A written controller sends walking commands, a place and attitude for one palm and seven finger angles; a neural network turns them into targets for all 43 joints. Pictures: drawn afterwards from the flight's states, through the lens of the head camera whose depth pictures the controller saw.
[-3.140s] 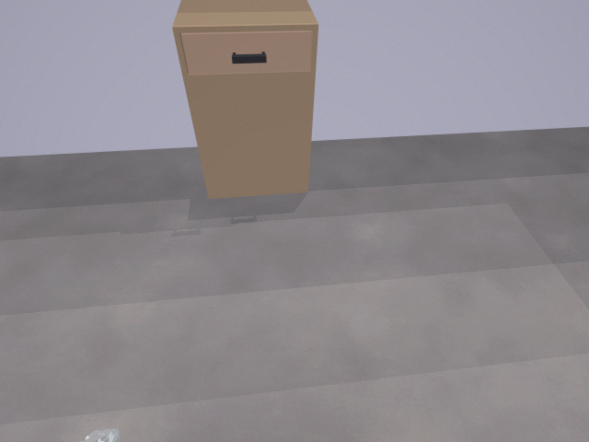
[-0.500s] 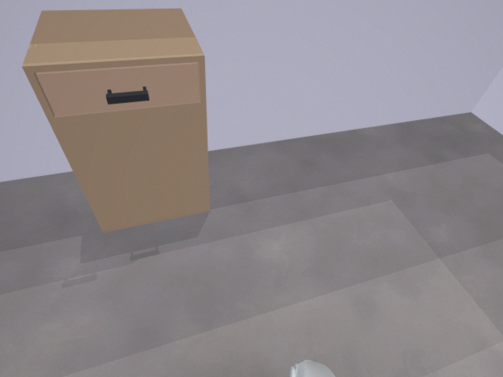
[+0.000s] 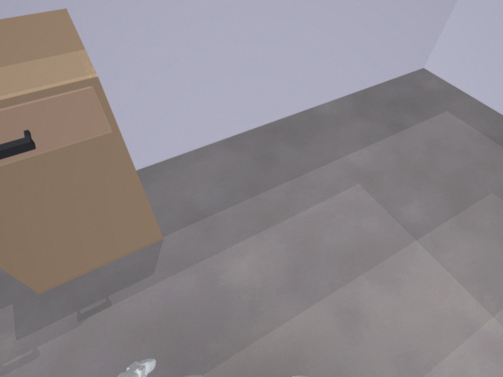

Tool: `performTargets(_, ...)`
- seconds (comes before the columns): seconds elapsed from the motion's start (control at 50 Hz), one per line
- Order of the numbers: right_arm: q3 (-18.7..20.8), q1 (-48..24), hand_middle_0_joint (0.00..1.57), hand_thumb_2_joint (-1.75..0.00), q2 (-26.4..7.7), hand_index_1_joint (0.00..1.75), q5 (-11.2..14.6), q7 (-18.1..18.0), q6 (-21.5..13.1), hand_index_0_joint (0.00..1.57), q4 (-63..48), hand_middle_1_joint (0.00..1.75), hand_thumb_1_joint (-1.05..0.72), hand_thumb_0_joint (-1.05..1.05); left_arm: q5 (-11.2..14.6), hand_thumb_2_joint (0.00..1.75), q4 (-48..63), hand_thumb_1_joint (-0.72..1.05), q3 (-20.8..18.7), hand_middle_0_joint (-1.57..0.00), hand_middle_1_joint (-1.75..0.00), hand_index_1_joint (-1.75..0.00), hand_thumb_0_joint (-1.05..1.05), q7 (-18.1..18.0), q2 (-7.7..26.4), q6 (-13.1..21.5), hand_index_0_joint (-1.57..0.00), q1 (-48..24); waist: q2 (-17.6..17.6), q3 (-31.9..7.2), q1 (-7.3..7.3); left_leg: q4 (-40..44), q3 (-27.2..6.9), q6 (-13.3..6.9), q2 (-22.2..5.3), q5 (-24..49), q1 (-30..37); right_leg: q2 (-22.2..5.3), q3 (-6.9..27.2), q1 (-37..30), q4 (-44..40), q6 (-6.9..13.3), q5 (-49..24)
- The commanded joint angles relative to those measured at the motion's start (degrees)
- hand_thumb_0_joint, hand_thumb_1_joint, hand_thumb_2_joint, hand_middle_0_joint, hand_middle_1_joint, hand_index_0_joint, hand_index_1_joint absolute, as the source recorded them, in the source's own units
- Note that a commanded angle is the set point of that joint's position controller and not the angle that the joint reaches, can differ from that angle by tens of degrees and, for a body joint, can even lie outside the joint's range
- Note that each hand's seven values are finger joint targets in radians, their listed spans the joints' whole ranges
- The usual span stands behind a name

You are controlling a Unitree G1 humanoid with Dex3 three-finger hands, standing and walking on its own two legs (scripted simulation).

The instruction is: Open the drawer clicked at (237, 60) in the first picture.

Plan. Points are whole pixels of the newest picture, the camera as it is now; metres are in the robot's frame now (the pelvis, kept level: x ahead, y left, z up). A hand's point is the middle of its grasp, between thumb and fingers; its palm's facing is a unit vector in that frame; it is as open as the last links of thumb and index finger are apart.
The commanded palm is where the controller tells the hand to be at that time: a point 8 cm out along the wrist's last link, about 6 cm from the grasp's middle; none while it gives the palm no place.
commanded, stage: turn to face it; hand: left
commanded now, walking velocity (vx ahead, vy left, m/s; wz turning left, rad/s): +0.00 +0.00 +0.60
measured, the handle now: (3, 145) +0.61 +0.59 -0.04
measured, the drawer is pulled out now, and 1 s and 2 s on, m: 0.00 0.00 0.00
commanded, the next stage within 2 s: take the last steps up to it in 0.86 s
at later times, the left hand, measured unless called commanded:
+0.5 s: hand out of the picture +0.07 +0.29 -0.17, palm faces +0.31 -0.93 -0.21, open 7.4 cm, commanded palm none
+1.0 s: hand out of the picture +0.05 +0.19 -0.13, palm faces +0.46 -0.85 -0.27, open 7.4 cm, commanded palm none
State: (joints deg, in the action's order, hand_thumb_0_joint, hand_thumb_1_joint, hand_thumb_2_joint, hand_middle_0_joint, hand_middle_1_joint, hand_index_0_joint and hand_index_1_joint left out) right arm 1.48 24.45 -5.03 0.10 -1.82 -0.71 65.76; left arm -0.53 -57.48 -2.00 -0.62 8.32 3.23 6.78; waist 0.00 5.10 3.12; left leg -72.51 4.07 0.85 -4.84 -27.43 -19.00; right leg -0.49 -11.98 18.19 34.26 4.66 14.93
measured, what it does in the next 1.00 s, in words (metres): steps on the spot, turning left: left foot, then right foot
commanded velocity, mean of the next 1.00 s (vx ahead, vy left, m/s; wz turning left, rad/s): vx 0.02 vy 0.00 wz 0.39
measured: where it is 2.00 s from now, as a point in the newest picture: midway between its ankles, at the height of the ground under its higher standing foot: (207, 372)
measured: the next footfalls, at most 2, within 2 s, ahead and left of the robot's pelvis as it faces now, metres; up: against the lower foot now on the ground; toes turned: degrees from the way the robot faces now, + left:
left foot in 0.30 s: +0.12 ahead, +0.16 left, +0.00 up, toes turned +20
right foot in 0.86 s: +0.14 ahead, -0.08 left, +0.00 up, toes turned +19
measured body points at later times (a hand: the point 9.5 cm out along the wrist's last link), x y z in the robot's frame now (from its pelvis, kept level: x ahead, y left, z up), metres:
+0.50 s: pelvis +0.06 +0.07 +0.01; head +0.09 +0.11 +0.46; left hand +0.05 +0.34 -0.15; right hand +0.20 -0.16 -0.12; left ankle +0.08 +0.15 -0.72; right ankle +0.06 -0.11 -0.63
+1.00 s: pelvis +0.07 -0.01 +0.02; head +0.10 -0.04 +0.46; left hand +0.02 +0.23 -0.11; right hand +0.22 -0.21 -0.15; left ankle +0.02 +0.13 -0.65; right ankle +0.11 -0.09 -0.72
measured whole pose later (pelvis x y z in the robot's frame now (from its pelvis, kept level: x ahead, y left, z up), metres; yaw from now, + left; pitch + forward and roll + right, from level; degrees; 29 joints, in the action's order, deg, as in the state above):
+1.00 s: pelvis +0.07 -0.01 +0.02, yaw +26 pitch -1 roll +2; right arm 4.9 13.2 -13.4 -1.2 0.3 4.3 56.6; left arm -1.0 -54.6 -1.8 -1.4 8.1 -1.3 13.7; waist 3.2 1.7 0.9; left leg -60.6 -1.7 2.0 1.2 -20.7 -28.6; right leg -2.9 -6.4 11.8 29.1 2.0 16.6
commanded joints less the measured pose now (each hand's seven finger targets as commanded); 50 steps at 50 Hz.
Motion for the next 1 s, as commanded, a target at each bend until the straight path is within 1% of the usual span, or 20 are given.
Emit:
performTargets(0.0, 0.84, 4.03, 0.20, -0.90, -2.93, 0.30, -0.71, 0.30, 1.55, 0.20, -3.23, 0.30, -0.90, 0.00, -0.44, 0.90, 0.89, 0.90, -0.59, -0.20, -0.30, -0.30, 0.00, -1.52, 6.25, -0.03, -0.20, 4.54, -1.64, -3.13, 0.07, 2.60, -3.43, 1.20, -3.07, 4.99, -5.33, -19.27, 7.52, -0.74, -16.78, 4.06, -36.89)
performTargets(0.08, 1.25, 1.14, 0.20, -0.90, -3.37, 0.30, -1.05, 1.34, 2.55, 0.20, -5.64, 0.30, -0.90, 0.00, -0.62, 0.90, 2.56, 0.90, -1.56, -0.20, -0.30, -0.30, 0.00, -1.38, 7.20, -1.06, -0.20, 3.15, -6.93, -4.06, 0.04, 12.91, 0.11, 2.24, -2.39, 8.39, -5.33, -17.24, 1.54, -1.38, -16.06, 2.54, -27.74)
performTargets(0.2, 2.06, -9.55, 0.20, -0.90, -6.97, 0.30, -1.22, 2.55, 2.34, 0.20, -11.69, 0.30, -0.90, 0.00, -1.07, 0.90, 4.05, 0.90, -3.21, -0.20, -0.30, -0.30, 0.00, -1.14, 10.97, -2.92, -0.20, 4.15, -10.16, -1.62, -3.13, 25.77, 3.05, 1.68, -1.68, 7.05, -5.57, -20.30, 0.88, -4.81, -11.55, 1.73, -18.06)
performTargets(0.22, 2.25, -9.89, 0.20, -0.90, -7.72, 0.30, -1.32, 2.67, 2.21, 0.20, -12.40, 0.30, -0.90, 0.00, -1.06, 0.90, 4.32, 0.90, -3.50, -0.20, -0.30, -0.30, 0.00, -1.10, 11.35, -3.15, -0.20, 4.33, -9.18, -2.05, -3.08, 28.65, 3.36, 1.32, -1.49, 7.84, -4.11, -20.59, 0.69, -5.32, -9.40, 1.15, -17.46)
performTargets(0.26, 3.20, -5.31, 0.20, -0.90, -10.74, 0.30, -1.66, 2.74, 1.88, 0.20, -12.23, 0.30, -0.90, 0.00, -0.56, 0.90, 4.94, 0.90, -3.68, -0.20, -0.30, -0.30, 0.00, -0.92, 11.58, -3.71, -0.20, 4.56, -0.02, -5.23, -0.40, 39.41, 2.56, 0.46, -0.38, 17.23, 5.45, -18.37, -1.83, -2.88, 2.50, -1.97, -12.89)
performTargets(0.28, 4.42, -1.61, 0.20, -0.90, -16.28, 0.30, -2.07, 2.54, 1.21, 0.20, -12.47, 0.30, -0.90, 0.00, 0.02, 0.90, 6.59, 0.90, -3.62, -0.20, -0.30, -0.30, 0.00, -0.61, 9.13, -4.05, -0.20, 5.19, 16.00, -7.28, 1.09, 48.17, -14.50, -4.72, -10.24, 33.05, 10.99, -11.35, -3.80, 5.94, 16.07, -6.63, 2.96)
performTargets(0.3, 5.08, 0.65, 0.20, -0.90, -21.13, 0.30, -1.74, 1.95, 0.92, 0.20, -12.52, 0.30, -0.90, 0.00, 0.14, 0.90, 9.50, 0.90, -2.64, -0.20, -0.30, -0.30, 0.00, -0.60, 7.01, -4.19, -0.20, 2.81, 24.19, -8.26, 2.07, 53.70, -30.02, -12.65, -21.30, 50.83, 12.82, -4.96, 1.39, 14.07, 29.94, -9.39, 26.60)
performTargets(0.32, 4.97, -0.28, 0.20, -0.90, -21.42, 0.30, -1.53, 1.69, 1.14, 0.20, -12.18, 0.30, -0.90, 0.00, -0.39, 0.90, 10.19, 0.90, -2.64, -0.20, -0.30, -0.30, 0.00, -0.74, 8.56, -4.44, -0.20, 1.57, 15.03, -10.08, 1.45, 53.55, -27.54, -14.81, -22.14, 40.94, 12.16, -5.89, 8.04, 13.68, 34.78, -8.18, 24.36)
performTargets(0.36, 4.34, -6.13, 0.20, -0.90, -18.46, 0.30, -1.64, 0.91, 0.82, 0.20, -14.21, 0.30, -0.90, 0.00, -0.70, 0.90, 9.08, 0.90, -3.31, -0.20, -0.30, -0.30, 0.00, -0.63, 8.39, -4.49, -0.20, 0.17, 12.30, -8.17, -0.08, 54.15, -24.48, -11.36, -16.17, 31.28, 9.89, -6.50, 10.47, 17.51, 37.67, -8.32, 15.81)
performTargets(0.4, 3.53, -10.09, 0.20, -0.90, -16.59, 0.30, -1.46, 0.65, 0.35, 0.20, -15.36, 0.30, -0.90, 0.00, -0.67, 0.90, 7.28, 0.90, -3.43, -0.20, -0.30, -0.30, 0.00, -0.18, 8.83, -4.56, -0.20, 2.83, 8.66, -7.95, -2.06, 53.87, -17.18, -8.89, -11.59, 32.69, 9.34, -6.47, 11.20, 15.68, 36.58, -8.90, 8.38)
performTargets(0.44, 3.46, -10.55, 0.20, -0.90, -16.54, 0.30, -1.08, 0.54, -0.01, 0.20, -15.62, 0.30, -0.90, 0.00, -0.53, 0.90, 6.24, 0.90, -3.32, -0.20, -0.30, -0.30, 0.00, -0.01, 8.80, -4.68, -0.20, 5.00, 6.60, -10.56, -2.56, 53.61, -13.96, -8.58, -9.55, 35.80, 11.34, -5.80, 11.00, 13.91, 34.55, -9.42, 5.65)
performTargets(0.68, 4.22, -9.26, 0.20, -0.90, -16.86, 0.30, -1.52, 1.08, 1.64, 0.20, -14.45, 0.30, -0.90, 0.00, -0.27, 0.90, 7.52, 0.90, -2.56, -0.20, -0.30, -0.30, 0.00, -0.85, 8.06, -5.40, -0.20, 3.23, 9.03, -6.86, -0.72, 56.40, -20.23, -11.21, -9.54, 22.43, 8.80, -3.41, 10.53, 7.30, 15.37, -9.33, 10.86)
performTargets(0.78, 4.42, -12.64, 0.20, -0.90, -16.75, 0.30, -1.37, 1.39, 2.14, 0.20, -14.88, 0.30, -0.90, 0.00, 0.18, 0.90, 5.70, 0.90, -2.36, -0.20, -0.30, -0.30, 0.00, -1.18, 7.65, -4.44, -0.20, 10.02, 9.33, -8.23, -3.77, 52.42, -20.01, -8.89, -6.74, 22.31, 2.27, -1.13, 9.36, -6.07, -1.89, -7.84, 2.88)
performTargets(0.8, 4.26, -13.00, 0.20, -0.90, -15.71, 0.30, -1.00, 1.54, 2.22, 0.20, -15.04, 0.30, -0.90, 0.00, 0.01, 0.90, 5.14, 0.90, -2.43, -0.20, -0.30, -0.30, 0.00, -1.35, 8.30, -4.01, -0.20, 11.78, 6.52, -8.38, -4.65, 49.60, -18.29, -6.69, -4.37, 19.33, -1.53, -2.01, 9.63, -11.73, -10.08, -7.51, -2.20)
performTargets(0.82, 3.94, -12.32, 0.20, -0.90, -12.67, 0.30, -0.49, 1.84, 2.42, 0.20, -15.40, 0.30, -0.90, 0.00, -0.70, 0.90, 5.33, 0.90, -2.92, -0.20, -0.30, -0.30, 0.00, -1.70, 11.62, -3.45, -0.20, 12.65, -2.98, -8.12, -4.93, 41.04, -13.17, -2.93, 0.84, 11.10, -8.54, -10.28, 18.19, -16.34, -18.00, -5.00, 1.61)
performTargets(0.84, 3.32, -12.70, 0.20, -0.90, -9.42, 0.30, -0.41, 1.95, 2.66, 0.20, -17.13, 0.30, -0.90, 0.00, -1.42, 0.90, 6.39, 0.90, -3.74, -0.20, -0.30, -0.30, 0.00, -1.89, 17.13, -3.13, -0.20, 11.39, -18.78, -5.15, -4.81, 27.26, -5.16, 0.97, 8.16, -0.95, -15.40, -24.34, 33.62, -12.96, -23.21, 0.91, 1.00)
performTargets(0.86, 4.35, -13.69, 0.20, -0.90, -12.92, 0.30, -1.11, 1.82, 3.20, 0.20, -16.81, 0.30, -0.90, 0.00, -0.77, 0.90, 7.65, 0.90, -3.25, -0.20, -0.30, -0.30, 0.00, -1.90, 16.77, -3.55, -0.20, 8.98, -12.82, -4.50, -4.77, 17.32, -7.94, 0.48, 6.05, -3.69, -11.42, -26.87, 31.50, -3.44, -23.36, 3.96, 0.83)
performTargets(0.9, 4.55, -12.36, 0.20, -0.90, -12.40, 0.30, -1.48, 2.21, 4.14, 0.20, -14.09, 0.30, -0.90, 0.00, -0.66, 0.90, 8.36, 0.90, -2.86, -0.20, -0.30, -0.30, 0.00, -1.94, 12.80, -3.21, -0.20, 3.02, -10.83, -0.37, -1.80, 8.22, -8.07, 0.62, 4.54, 3.10, -11.79, -19.43, 23.29, 0.62, -22.74, 2.07, 1.35)
performTargets(0.94, 4.32, -9.43, 0.20, -0.90, -11.86, 0.30, -1.39, 2.35, 4.04, 0.20, -12.04, 0.30, -0.90, 0.00, -0.41, 0.90, 7.97, 0.90, -1.93, -0.20, -0.30, -0.30, 0.00, -1.74, 9.85, -2.83, -0.20, 2.70, -7.84, 0.14, -0.61, 5.08, -6.78, 1.43, 3.81, 8.07, -12.02, -15.74, 16.61, -1.16, -20.13, 0.72, -6.51)
performTargets(0.98, 3.86, -9.51, 0.20, -0.90, -11.13, 0.30, -1.58, 2.46, 3.63, 0.20, -11.43, 0.30, -0.90, 0.00, -0.43, 0.90, 6.28, 0.90, -1.75, -0.20, -0.30, -0.30, 0.00, -1.39, 9.09, -1.94, -0.20, 7.62, -7.68, -1.86, -2.56, 6.64, -5.50, 2.32, 3.28, 10.04, -13.28, -15.07, 15.17, -8.12, -20.07, 0.12, -6.59)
